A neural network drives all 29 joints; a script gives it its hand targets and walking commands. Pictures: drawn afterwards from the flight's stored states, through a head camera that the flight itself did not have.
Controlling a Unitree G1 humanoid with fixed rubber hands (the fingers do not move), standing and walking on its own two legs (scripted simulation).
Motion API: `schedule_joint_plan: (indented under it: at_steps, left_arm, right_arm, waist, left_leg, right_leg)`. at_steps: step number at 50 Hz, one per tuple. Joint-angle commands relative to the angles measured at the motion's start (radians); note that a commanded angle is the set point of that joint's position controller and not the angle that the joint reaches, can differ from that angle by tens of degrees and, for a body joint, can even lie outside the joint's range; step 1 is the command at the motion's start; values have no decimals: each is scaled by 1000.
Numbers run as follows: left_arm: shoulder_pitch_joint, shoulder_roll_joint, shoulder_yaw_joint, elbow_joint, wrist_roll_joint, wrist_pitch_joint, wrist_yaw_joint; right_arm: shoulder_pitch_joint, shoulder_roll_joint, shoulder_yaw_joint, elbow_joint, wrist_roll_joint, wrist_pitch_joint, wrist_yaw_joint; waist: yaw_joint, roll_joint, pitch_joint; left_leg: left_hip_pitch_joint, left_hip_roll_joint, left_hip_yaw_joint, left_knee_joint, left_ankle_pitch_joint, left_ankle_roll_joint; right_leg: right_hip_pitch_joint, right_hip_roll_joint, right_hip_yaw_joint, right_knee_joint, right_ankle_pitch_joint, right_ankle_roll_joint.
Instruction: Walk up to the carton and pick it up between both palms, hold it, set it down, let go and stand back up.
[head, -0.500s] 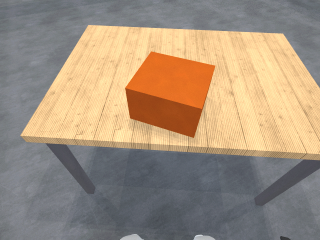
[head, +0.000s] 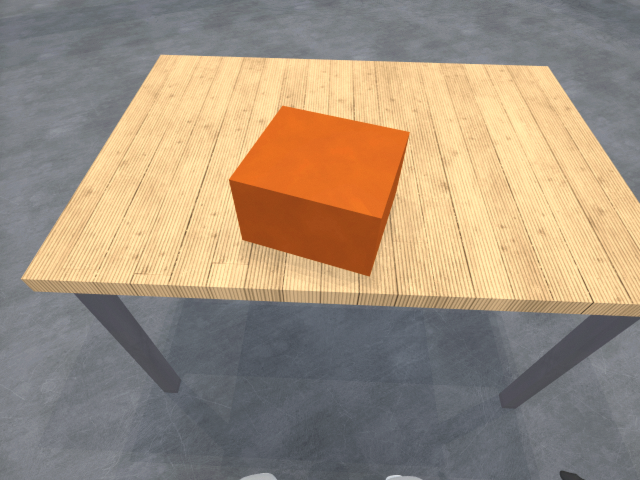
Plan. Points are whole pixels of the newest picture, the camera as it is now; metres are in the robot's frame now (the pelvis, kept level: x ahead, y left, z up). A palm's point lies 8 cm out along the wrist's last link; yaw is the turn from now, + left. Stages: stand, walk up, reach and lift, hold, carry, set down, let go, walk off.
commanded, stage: walk up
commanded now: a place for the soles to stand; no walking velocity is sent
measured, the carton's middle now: (324, 187) +0.58 +0.02 +0.00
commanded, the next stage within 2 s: none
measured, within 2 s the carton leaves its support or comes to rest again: neither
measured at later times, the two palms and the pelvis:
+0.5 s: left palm out of the picture +0.06 +0.30 -0.11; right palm out of the picture +0.08 -0.31 -0.09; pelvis +0.00 +0.00 +0.00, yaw -1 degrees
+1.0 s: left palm out of the picture +0.06 +0.30 -0.11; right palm out of the picture +0.07 -0.32 -0.09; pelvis -0.01 -0.01 +0.00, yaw -2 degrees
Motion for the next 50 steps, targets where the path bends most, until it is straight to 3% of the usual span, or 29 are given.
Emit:
schedule_joint_plan:
  at_steps: [1,2,4,7,8,9,10,12,13,14,15,16,20,22,23,25,26,27,29,31,34,36,38,40,42,44,45,48,50]
  left_arm:
    - [12,341,69,-38,27,-40,12]
    - [-5,342,66,-45,25,-37,13]
    - [-70,304,51,-53,20,-22,16]
    - [-56,212,30,-51,1,-11,8]
    - [-23,222,41,-39,5,-8,11]
    - [18,233,46,-42,7,-10,11]
    - [37,229,46,-30,8,-14,7]
    - [96,241,48,-15,16,-31,5]
    - [93,255,52,-9,21,-37,8]
    - [68,293,57,-22,28,-44,11]
    - [40,337,71,-37,28,-44,10]
    - [10,343,70,-44,27,-39,14]
    - [-98,278,47,-58,12,-20,17]
    - [-61,210,30,-60,0,-15,9]
    - [-25,217,37,-40,-2,-10,11]
    - [41,224,46,-26,7,-12,8]
    - [62,232,48,-24,14,-17,7]
    - [76,246,55,-15,20,-24,5]
    - [52,285,56,-26,24,-38,6]
    - [-3,334,64,-41,25,-34,11]
    - [-84,277,41,-49,17,-20,12]
    - [-78,212,25,-59,6,-16,5]
    - [-6,229,39,-29,2,-10,8]
    - [57,231,45,-20,10,-17,4]
    - [84,255,53,-4,24,-29,3]
    - [27,308,58,-25,28,-39,7]
    - [2,334,59,-38,25,-37,9]
    - [-86,284,47,-44,19,-22,12]
    - [-76,239,37,-53,10,-19,6]
  right_arm:
    - [-71,-199,-92,-97,-5,-2,-13]
    - [-67,-211,-91,-88,-3,-3,-11]
    - [-36,-199,-91,-49,-7,-20,-9]
    - [-5,-289,-105,-41,-27,-45,-12]
    - [-32,-314,-112,-44,-17,-46,-7]
    - [-65,-297,-107,-58,-21,-47,-7]
    - [-95,-301,-113,-69,-17,-42,-10]
    - [-124,-267,-98,-78,-13,-32,-9]
    - [-108,-244,-96,-91,-5,-24,-12]
    - [-93,-204,-92,-94,4,-14,-12]
    - [-86,-186,-81,-87,3,-5,-13]
    - [-85,-194,-84,-80,2,-4,-14]
    - [-33,-214,-93,-29,-13,-28,-10]
    - [-19,-281,-107,-34,-23,-41,-12]
    - [-30,-295,-109,-31,-16,-42,-8]
    - [-107,-294,-109,-49,-20,-40,-7]
    - [-124,-291,-108,-65,-19,-37,-6]
    - [-135,-273,-103,-67,-13,-30,-6]
    - [-117,-213,-91,-77,-2,-13,-10]
    - [-88,-197,-87,-66,-1,-2,-10]
    - [-58,-215,-93,-30,-12,-26,-7]
    - [-19,-274,-105,-11,-20,-38,-10]
    - [-68,-300,-106,-31,-12,-39,-6]
    - [-117,-290,-102,-49,-17,-36,-7]
    - [-135,-251,-99,-58,-13,-25,-8]
    - [-128,-194,-87,-72,-1,-5,-11]
    - [-109,-189,-83,-68,2,0,-10]
    - [-65,-215,-89,-23,-12,-20,-7]
    - [-37,-259,-100,-15,-19,-38,-8]
  waist:
    - [-28,-147,-110]
    - [-23,-141,-94]
    - [-56,-101,-83]
    - [-57,110,-113]
    - [-34,142,-112]
    - [-14,117,-105]
    - [-1,103,-117]
    - [24,100,-135]
    - [13,36,-126]
    - [-13,-115,-113]
    - [-20,-148,-107]
    - [-22,-151,-113]
    - [-72,-95,-100]
    - [-53,89,-135]
    - [-37,96,-139]
    - [-2,99,-112]
    - [15,126,-115]
    - [19,78,-121]
    - [-17,-80,-101]
    - [-26,-141,-98]
    - [-56,-77,-90]
    - [-69,42,-103]
    - [-23,105,-107]
    - [2,108,-131]
    - [11,33,-115]
    - [-21,-117,-85]
    - [-27,-139,-84]
    - [-57,-110,-80]
    - [-63,3,-122]
  left_leg:
    - [-29,-38,-72,20,-181,16]
    - [-5,-42,-89,34,-203,9]
    - [94,-45,-69,-181,-69,22]
    - [196,201,-300,-377,-31,134]
    - [170,293,-342,-412,4,191]
    - [160,308,-341,-391,62,218]
    - [120,311,-296,-354,105,217]
    - [85,193,-154,-230,198,128]
    - [53,125,-71,-114,171,85]
    - [-7,40,-39,7,41,46]
    - [-34,-34,-69,19,-140,19]
    - [-28,-40,-92,42,-212,18]
    - [166,-6,-101,-195,47,45]
    - [223,163,-242,-324,59,118]
    - [181,252,-287,-377,65,174]
    - [115,285,-277,-364,65,206]
    - [100,244,-217,-314,62,178]
    - [74,200,-166,-253,89,137]
    - [20,29,-36,-39,31,43]
    - [-2,-57,-82,-5,-180,24]
    - [160,-9,-103,-190,-14,42]
    - [217,135,-233,-333,-45,105]
    - [146,279,-314,-395,10,204]
    - [110,259,-249,-334,58,195]
    - [64,160,-129,-202,97,111]
    - [4,-18,-52,-20,-63,29]
    - [-10,-52,-76,-6,-159,18]
    - [121,-30,-80,-161,-22,34]
    - [238,93,-192,-281,9,85]
  right_leg:
    - [-4,-207,439,-280,122,-179]
    - [-49,-226,457,-297,66,-208]
    - [-80,-159,332,-235,117,-141]
    - [-211,2,17,59,137,-28]
    - [-175,20,-51,135,-32,-14]
    - [-160,7,-74,143,-126,-12]
    - [-89,-7,-73,106,-113,-13]
    - [31,-19,-12,-68,92,-33]
    - [35,-49,83,-139,207,-52]
    - [48,-142,310,-215,269,-99]
    - [25,-194,449,-260,245,-171]
    - [18,-223,468,-286,158,-199]
    - [-124,-130,280,-189,240,-109]
    - [-186,-18,86,3,158,-40]
    - [-133,15,-27,88,52,-17]
    - [-79,5,-63,89,-69,-16]
    - [-41,-9,-36,22,-18,-27]
    - [12,-11,-3,-52,48,-36]
    - [-2,-128,299,-214,206,-106]
    - [-24,-197,465,-296,66,-180]
    - [-158,-130,303,-233,80,-106]
    - [-216,-33,116,-60,115,-42]
    - [-124,19,-53,106,-19,-15]
    - [-49,-3,-33,48,-59,-21]
    - [16,-29,56,-118,102,-44]
    - [-21,-159,406,-283,140,-126]
    - [-28,-187,463,-305,66,-168]
    - [-117,-145,333,-260,79,-112]
    - [-207,-67,188,-127,114,-53]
